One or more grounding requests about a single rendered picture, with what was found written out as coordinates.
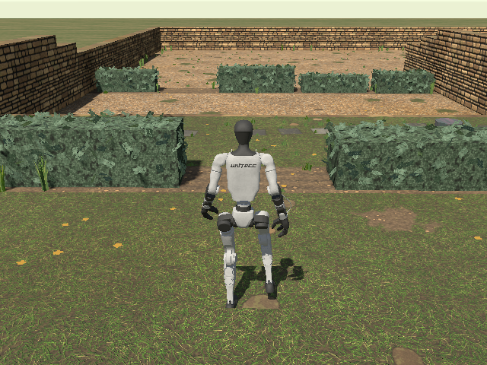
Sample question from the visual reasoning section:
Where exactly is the robot right hand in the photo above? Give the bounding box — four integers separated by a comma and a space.
272, 217, 289, 237

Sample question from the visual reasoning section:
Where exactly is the humanoid robot head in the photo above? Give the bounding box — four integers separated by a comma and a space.
231, 119, 256, 156

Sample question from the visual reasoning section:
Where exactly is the robot left hand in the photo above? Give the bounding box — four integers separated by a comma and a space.
201, 206, 218, 220

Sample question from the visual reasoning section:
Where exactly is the robot left forearm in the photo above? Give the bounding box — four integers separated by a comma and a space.
202, 184, 215, 209

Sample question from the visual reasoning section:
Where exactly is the robot left shin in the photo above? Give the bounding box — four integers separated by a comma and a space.
223, 252, 236, 304

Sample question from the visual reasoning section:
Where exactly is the robot right forearm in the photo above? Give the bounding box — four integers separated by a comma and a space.
272, 184, 288, 220

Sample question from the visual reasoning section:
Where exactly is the right robot upper arm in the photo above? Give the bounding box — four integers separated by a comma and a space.
259, 153, 279, 196

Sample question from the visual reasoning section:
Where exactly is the left robot upper arm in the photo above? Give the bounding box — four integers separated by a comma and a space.
207, 153, 228, 195

